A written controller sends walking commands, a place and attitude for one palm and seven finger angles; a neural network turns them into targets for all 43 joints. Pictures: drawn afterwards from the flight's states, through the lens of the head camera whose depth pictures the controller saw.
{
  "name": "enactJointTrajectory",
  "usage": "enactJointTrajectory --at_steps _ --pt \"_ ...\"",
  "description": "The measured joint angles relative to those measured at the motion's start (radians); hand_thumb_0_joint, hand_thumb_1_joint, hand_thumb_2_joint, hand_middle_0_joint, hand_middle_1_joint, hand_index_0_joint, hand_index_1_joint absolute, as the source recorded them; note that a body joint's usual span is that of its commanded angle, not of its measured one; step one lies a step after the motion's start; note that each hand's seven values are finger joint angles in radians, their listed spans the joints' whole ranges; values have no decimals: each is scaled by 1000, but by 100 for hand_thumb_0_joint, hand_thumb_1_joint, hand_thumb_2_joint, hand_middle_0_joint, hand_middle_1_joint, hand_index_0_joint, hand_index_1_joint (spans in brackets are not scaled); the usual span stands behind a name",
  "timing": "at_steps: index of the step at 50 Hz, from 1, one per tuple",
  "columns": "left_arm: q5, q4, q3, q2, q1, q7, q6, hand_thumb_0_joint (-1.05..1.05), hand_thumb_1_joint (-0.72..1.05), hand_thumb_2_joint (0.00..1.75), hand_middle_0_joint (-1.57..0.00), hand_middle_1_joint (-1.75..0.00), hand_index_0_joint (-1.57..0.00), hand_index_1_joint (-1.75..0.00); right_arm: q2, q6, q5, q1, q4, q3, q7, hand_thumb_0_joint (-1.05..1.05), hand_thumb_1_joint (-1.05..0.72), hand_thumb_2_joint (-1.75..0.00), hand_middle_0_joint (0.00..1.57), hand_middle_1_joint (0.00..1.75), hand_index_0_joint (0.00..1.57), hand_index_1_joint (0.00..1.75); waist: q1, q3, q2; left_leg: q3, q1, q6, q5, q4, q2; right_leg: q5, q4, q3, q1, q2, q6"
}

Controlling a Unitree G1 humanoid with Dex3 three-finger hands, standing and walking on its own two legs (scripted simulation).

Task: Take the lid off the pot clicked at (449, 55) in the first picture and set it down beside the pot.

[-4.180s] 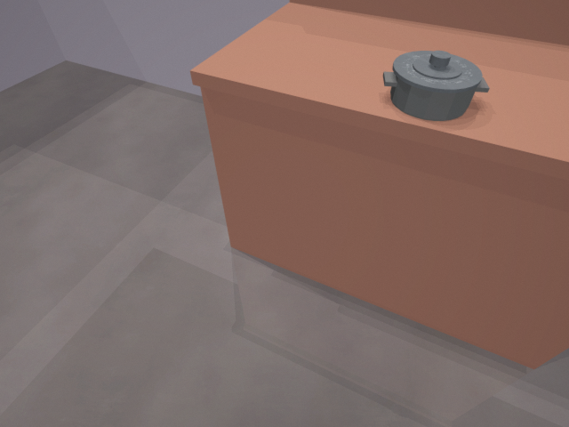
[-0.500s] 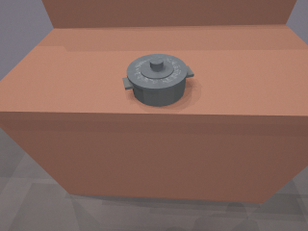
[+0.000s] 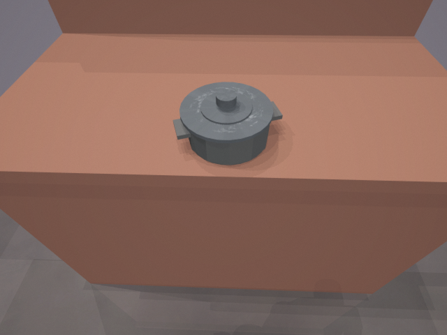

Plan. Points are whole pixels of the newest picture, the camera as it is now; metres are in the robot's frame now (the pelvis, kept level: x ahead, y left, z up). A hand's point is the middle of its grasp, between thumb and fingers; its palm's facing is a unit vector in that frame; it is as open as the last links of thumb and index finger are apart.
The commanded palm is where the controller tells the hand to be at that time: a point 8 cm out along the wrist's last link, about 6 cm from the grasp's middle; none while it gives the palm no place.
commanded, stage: come to a stop and stand still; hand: left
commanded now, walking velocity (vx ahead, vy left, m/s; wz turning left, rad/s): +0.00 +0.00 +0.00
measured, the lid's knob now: (226, 98) +0.52 +0.02 +0.16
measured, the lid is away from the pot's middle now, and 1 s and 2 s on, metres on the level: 0.00 0.00 0.00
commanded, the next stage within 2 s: look again from close up in 0.70 s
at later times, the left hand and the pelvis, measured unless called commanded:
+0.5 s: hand out of the picture +0.04 +0.15 -0.17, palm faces +0.02 -0.98 -0.20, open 7.3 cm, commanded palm none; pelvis +0.03 -0.02 +0.00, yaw +0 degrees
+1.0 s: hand out of the picture +0.04 +0.14 -0.18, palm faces +0.03 -0.98 -0.19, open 7.3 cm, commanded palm none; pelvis +0.04 -0.03 +0.00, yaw +1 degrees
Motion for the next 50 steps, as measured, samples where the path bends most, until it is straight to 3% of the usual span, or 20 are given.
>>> enactJointTrajectory --at_steps 25,50 --pt "-6 2 -4 11 21 -2 -14 1 92 89 -20 -30 -20 -30 -1 -7 4 -48 22 0 -2 0 -92 -90 20 30 20 30 14 9 -26 -20 39 -41 -54 19 40 -40 -18 -19 56 39 -37" --pt "-8 7 -1 13 32 0 -21 1 92 89 -20 -30 -20 -30 18 -6 4 -21 58 1 -5 1 -92 -90 20 30 20 30 13 3 -38 -35 53 -56 -53 7 53 -33 -48 -33 81 52 -50"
